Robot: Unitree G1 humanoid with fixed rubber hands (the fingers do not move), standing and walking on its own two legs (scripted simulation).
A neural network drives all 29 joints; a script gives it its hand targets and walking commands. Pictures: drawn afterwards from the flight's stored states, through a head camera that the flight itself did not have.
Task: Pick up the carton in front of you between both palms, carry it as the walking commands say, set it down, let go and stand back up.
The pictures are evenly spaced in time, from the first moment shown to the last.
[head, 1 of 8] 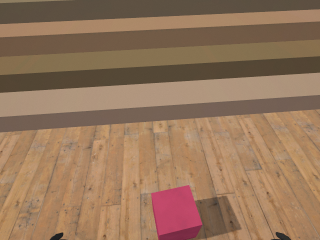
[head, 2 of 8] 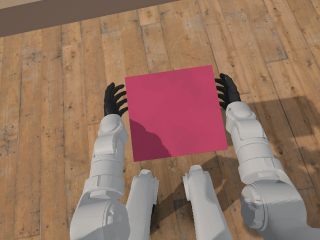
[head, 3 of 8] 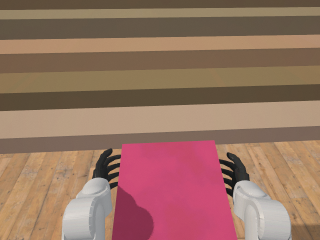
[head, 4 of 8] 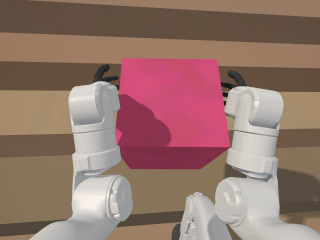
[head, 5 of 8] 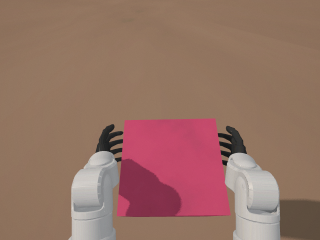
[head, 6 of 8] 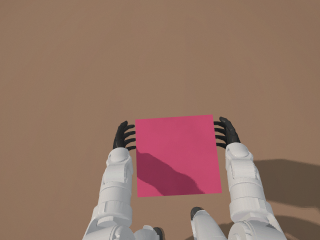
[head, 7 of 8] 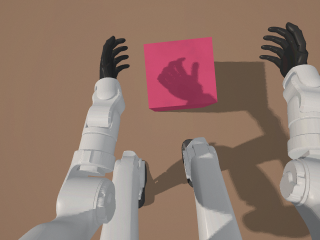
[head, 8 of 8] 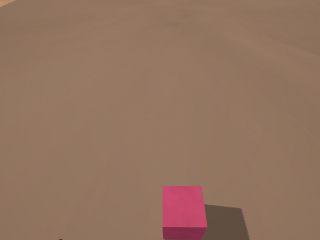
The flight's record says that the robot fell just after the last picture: no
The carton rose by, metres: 2.35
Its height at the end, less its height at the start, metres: +1.62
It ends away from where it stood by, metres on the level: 4.85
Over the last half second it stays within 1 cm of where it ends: yes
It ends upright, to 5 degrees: yes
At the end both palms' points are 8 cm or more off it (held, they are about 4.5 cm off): yes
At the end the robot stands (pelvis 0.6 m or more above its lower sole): yes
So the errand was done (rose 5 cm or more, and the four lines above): yes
